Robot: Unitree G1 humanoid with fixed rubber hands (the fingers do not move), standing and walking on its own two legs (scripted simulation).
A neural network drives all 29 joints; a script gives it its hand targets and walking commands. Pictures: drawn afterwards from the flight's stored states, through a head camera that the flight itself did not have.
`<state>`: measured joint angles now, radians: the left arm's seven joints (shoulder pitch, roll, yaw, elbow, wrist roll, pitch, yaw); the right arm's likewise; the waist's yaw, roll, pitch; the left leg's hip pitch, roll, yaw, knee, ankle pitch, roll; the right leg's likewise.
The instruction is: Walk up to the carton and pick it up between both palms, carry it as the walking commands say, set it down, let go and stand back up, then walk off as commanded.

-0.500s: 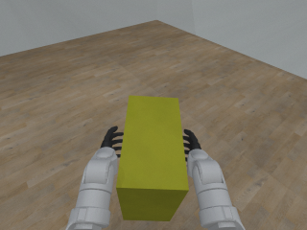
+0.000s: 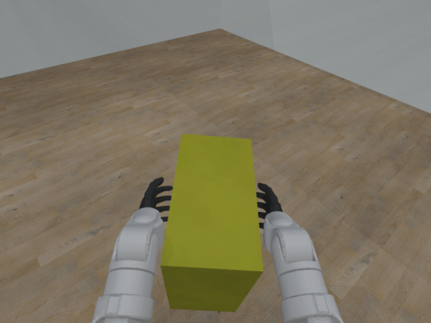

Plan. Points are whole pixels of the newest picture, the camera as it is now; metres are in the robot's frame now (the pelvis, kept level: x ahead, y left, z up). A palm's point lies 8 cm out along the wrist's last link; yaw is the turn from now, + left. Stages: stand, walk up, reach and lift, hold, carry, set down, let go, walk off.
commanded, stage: carry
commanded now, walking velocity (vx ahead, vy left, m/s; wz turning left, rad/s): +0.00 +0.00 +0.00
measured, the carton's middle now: (209, 226) +0.32 +0.01 -0.01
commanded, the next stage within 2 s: hold in 0.92 s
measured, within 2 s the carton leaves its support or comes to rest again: neither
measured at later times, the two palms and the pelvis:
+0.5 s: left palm (139, 215) +0.30 +0.14 +0.06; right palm (263, 219) +0.30 -0.10 +0.05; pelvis +0.00 +0.02 +0.00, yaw +0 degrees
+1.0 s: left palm (134, 224) +0.29 +0.15 +0.04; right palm (257, 229) +0.29 -0.09 +0.03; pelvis +0.00 +0.03 +0.01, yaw +0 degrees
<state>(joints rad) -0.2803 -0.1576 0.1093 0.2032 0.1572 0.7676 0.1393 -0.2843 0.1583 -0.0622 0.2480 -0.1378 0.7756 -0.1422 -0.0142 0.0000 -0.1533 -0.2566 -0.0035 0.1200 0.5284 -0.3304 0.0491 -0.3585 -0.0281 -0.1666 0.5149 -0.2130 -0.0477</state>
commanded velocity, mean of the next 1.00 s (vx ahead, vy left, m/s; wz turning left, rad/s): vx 0.00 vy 0.00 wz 0.00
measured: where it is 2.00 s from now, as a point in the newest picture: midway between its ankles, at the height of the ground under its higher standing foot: outside the picture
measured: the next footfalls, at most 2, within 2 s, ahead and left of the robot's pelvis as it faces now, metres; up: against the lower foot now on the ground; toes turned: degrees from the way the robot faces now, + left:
none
